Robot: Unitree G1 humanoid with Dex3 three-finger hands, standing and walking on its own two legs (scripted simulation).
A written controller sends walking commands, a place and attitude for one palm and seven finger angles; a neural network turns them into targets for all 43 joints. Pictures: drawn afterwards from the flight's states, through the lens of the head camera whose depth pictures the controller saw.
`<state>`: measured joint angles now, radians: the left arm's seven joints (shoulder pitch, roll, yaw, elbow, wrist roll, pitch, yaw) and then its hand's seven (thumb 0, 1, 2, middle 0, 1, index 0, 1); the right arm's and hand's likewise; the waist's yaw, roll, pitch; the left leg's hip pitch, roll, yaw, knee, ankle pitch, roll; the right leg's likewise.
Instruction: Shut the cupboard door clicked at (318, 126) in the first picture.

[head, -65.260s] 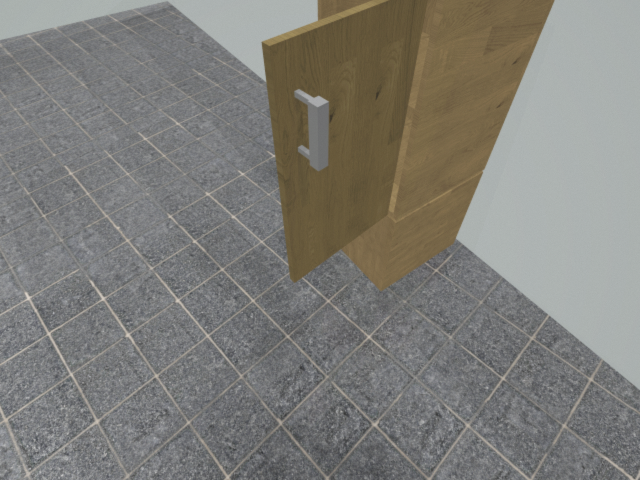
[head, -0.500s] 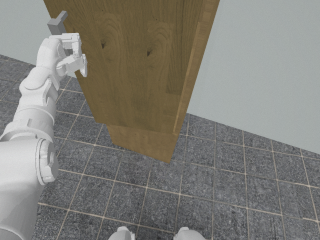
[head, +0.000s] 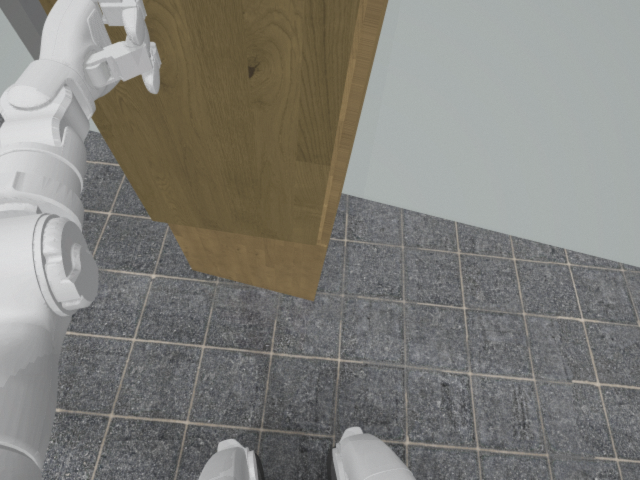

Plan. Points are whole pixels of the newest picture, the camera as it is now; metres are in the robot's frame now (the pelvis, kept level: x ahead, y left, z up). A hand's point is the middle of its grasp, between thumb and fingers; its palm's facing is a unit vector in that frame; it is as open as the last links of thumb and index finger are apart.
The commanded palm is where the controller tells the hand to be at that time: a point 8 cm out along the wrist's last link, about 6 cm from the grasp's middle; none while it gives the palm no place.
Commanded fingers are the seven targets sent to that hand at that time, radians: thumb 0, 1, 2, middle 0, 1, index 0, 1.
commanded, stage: push the door shut along its arc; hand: left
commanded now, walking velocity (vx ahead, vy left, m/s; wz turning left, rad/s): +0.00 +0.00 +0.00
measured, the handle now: (56, 37) +0.60 +0.20 +0.15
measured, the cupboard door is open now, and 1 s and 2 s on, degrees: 6 0 0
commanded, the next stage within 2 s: pull the fist back off the door in 0.28 s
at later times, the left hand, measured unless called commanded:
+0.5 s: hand (151, 35) +0.59 +0.10 +0.16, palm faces -0.10 -0.99 +0.10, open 2.9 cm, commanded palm +0.59 +0.12 +0.15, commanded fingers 0.00 0.90 0.90 -1.30 -1.50 -1.30 -1.50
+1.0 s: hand (180, 60) +0.57 +0.07 +0.15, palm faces +0.09 -1.00 +0.00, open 3.1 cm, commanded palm +0.51 +0.12 +0.15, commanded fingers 0.00 0.90 0.90 -1.30 -1.50 -1.30 -1.50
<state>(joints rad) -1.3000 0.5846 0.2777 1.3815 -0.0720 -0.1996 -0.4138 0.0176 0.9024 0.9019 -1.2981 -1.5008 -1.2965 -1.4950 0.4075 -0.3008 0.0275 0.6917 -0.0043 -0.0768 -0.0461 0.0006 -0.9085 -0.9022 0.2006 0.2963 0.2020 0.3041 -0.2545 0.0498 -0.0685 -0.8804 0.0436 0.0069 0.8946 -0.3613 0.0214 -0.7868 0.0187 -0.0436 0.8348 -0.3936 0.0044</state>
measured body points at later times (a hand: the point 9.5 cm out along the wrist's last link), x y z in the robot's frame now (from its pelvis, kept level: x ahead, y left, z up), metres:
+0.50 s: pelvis +0.00 +0.00 -0.01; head +0.15 +0.02 +0.42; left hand +0.59 +0.15 +0.16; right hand -0.05 -0.27 -0.10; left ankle +0.03 +0.10 -0.69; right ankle +0.00 -0.13 -0.69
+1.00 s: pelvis +0.02 -0.01 +0.01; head +0.12 -0.01 +0.45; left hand +0.56 +0.13 +0.15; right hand -0.06 -0.25 -0.10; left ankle +0.03 +0.10 -0.69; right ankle +0.00 -0.13 -0.69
